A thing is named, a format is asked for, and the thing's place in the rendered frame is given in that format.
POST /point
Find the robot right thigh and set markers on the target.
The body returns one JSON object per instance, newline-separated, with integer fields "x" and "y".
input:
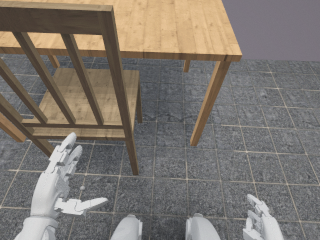
{"x": 199, "y": 228}

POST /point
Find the left robot forearm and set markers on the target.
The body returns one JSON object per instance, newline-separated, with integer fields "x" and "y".
{"x": 38, "y": 228}

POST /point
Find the chair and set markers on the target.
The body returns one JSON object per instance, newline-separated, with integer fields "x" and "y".
{"x": 95, "y": 104}

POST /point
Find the robot left hand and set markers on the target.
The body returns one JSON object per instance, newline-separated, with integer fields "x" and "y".
{"x": 53, "y": 182}

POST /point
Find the robot right hand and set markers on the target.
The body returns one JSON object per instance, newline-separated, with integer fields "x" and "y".
{"x": 267, "y": 226}

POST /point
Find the robot right shin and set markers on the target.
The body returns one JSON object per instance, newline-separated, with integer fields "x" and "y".
{"x": 198, "y": 215}

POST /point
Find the table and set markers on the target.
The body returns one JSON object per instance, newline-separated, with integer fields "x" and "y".
{"x": 187, "y": 30}

